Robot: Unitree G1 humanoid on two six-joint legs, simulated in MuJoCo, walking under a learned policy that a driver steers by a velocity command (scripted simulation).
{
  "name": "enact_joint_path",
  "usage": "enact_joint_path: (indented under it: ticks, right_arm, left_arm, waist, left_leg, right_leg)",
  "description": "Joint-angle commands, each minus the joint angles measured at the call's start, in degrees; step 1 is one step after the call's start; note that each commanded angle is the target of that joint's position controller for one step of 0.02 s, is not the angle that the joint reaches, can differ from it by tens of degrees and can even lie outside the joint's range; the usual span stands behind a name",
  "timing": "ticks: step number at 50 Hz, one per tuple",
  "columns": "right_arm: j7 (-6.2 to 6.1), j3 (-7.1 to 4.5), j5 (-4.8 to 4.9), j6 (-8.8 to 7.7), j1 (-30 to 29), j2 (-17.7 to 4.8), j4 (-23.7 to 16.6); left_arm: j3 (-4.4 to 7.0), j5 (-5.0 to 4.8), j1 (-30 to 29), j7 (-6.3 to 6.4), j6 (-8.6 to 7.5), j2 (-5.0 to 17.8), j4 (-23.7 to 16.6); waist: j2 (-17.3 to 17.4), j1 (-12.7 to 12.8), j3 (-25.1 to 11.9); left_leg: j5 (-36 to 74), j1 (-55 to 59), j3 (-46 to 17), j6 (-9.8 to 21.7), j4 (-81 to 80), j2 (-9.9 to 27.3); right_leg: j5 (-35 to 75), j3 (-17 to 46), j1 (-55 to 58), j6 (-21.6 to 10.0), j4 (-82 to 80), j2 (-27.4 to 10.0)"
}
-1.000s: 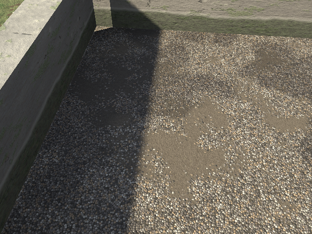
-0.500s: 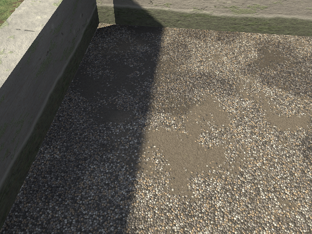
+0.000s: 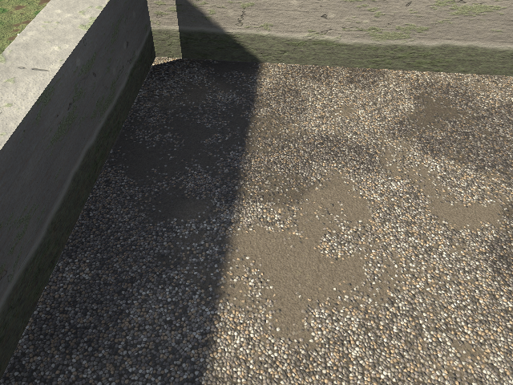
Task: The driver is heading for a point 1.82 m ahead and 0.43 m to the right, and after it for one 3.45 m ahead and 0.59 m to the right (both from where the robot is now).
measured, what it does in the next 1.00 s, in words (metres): stands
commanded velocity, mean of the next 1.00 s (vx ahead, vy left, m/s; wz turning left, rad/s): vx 0.46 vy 0.00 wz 0.00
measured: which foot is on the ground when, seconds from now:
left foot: down 0.00-1.00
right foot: down 0.00-1.00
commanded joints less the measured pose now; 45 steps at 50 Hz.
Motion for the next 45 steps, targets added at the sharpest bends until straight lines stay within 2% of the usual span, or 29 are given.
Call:
enact_joint_path:
  ticks: [1,8,9,11,16,17,18,21,25,26,27,31,32,45]
  right_arm:
    - [-0.2,-1.23,-0.48,-0.59,-0.7,-5.5,-3.1]
    - [-0.28,-1.5,-0.88,-0.04,-3.0,-5.6,-5.3]
    - [-0.56,-1.72,-0.85,0.31,-3.6,-5.5,-6.0]
    - [-0.79,-1.76,-0.84,0.64,-4.0,-5.5,-6.6]
    - [-0.89,-1.71,-1.13,1.33,-5.8,-5.2,-8.7]
    - [-0.86,-1.7,-1.16,1.41,-6.1,-5.2,-9.0]
    - [-0.53,-1.51,-1.28,1.22,-6.3,-5.2,-9.1]
    - [-0.13,-1.53,-1.31,1.14,-7.6,-5.3,-10.4]
    - [0.11,-1.39,-1.29,1.05,-8.9,-4.9,-11.8]
    - [0.09,-1.14,-1.01,0.82,-9.6,-4.2,-12.2]
    - [0.11,-1.08,-0.98,0.65,-9.9,-4.1,-12.5]
    - [0.36,-0.91,-1.02,0.44,-10.6,-3.6,-13.8]
    - [0.54,-0.9,-1.15,0.54,-9.9,-3.5,-14.1]
    - [1.11,-0.87,-1.01,0.31,-10.5,-2.3,-18.9]
  left_arm:
    - [1.01,0.54,0.9,-0.18,-0.41,5.2,-2.5]
    - [1.29,0.78,-2.9,-0.18,-0.19,5.4,-5.4]
    - [1.67,0.33,-2.3,0.55,-0.14,6.1,-5.5]
    - [1.73,0.46,-3.3,0.92,0.06,5.9,-6.5]
    - [1.7,0.98,-5.3,0.82,0.68,5.3,-8.7]
    - [1.7,1.05,-5.6,0.76,0.74,5.3,-9.1]
    - [1.33,1.56,-7.0,0.06,0.83,4.6,-10.1]
    - [1.24,1.71,-7.6,-0.42,0.76,4.6,-11.0]
    - [1.23,1.54,-9.0,-0.73,0.52,4.6,-12.5]
    - [1.44,0.94,-10.8,-0.52,0.69,4.2,-13.5]
    - [1.43,0.9,-11.0,-0.5,0.78,4.1,-13.9]
    - [1.5,0.97,-11.8,-0.7,0.77,3.7,-15.4]
    - [1.39,1.32,-12.0,-0.68,0.72,3.3,-15.8]
    - [1.53,1.05,-13.1,-1.21,-0.15,2.6,-19.7]
  waist:
    - [-0.4,0.2,4.2]
    - [0.2,-0.3,1.5]
    - [-0.9,-0.5,0.2]
    - [0.0,-0.6,-0.6]
    - [0.4,-0.8,-1.3]
    - [0.5,-0.8,-1.4]
    - [1.8,-0.6,-0.7]
    - [1.3,-0.5,-0.7]
    - [0.6,-0.4,-0.6]
    - [0.6,-0.5,0.0]
    - [0.6,-0.2,-0.1]
    - [0.1,-0.2,-0.1]
    - [-0.7,0.0,0.0]
    - [0.5,-0.4,0.9]
  left_leg:
    - [10.4,-2.4,-2.6,2.5,0.4,3.9]
    - [21.0,-0.8,-2.5,2.6,5.2,4.3]
    - [23.6,-0.9,-1.9,3.1,6.1,4.5]
    - [25.5,-1.3,-1.5,2.9,7.0,4.3]
    - [27.8,-1.1,-1.7,2.9,8.2,4.6]
    - [27.7,-1.2,-1.7,2.9,8.3,4.7]
    - [26.1,-0.6,-2.7,2.6,7.7,4.7]
    - [24.6,-0.1,-3.5,2.9,7.3,5.2]
    - [19.8,-1.4,-3.3,2.4,6.6,4.8]
    - [19.8,-1.1,-3.4,1.9,6.0,4.3]
    - [19.2,-0.7,-3.4,1.8,5.9,4.3]
    - [16.5,-0.3,-3.5,1.6,5.1,4.2]
    - [15.3,-0.8,-3.7,1.5,5.2,4.2]
    - [8.2,-1.6,-4.3,1.1,3.8,3.9]
  right_leg:
    - [13.9,2.7,-3.3,-1.4,-0.3,-3.5]
    - [22.7,1.8,-2.7,-1.3,4.8,-3.1]
    - [25.6,1.9,-1.1,-1.2,6.2,-3.0]
    - [28.2,1.9,-0.2,-1.2,7.8,-3.1]
    - [26.8,1.6,-1.5,-0.6,9.5,-2.5]
    - [26.1,1.6,-1.8,-0.5,9.7,-2.5]
    - [22.7,1.2,-3.9,-0.4,9.1,-2.3]
    - [17.8,1.3,-5.4,0.1,8.3,-1.8]
    - [15.6,2.0,-5.1,-0.1,7.3,-2.2]
    - [15.1,2.3,-5.7,0.3,6.7,-2.4]
    - [14.0,2.4,-6.1,0.4,6.2,-2.4]
    - [10.7,2.8,-6.5,0.5,5.0,-2.4]
    - [10.2,2.5,-6.5,0.4,5.0,-2.4]
    - [3.6,3.2,-8.5,0.5,3.8,-2.7]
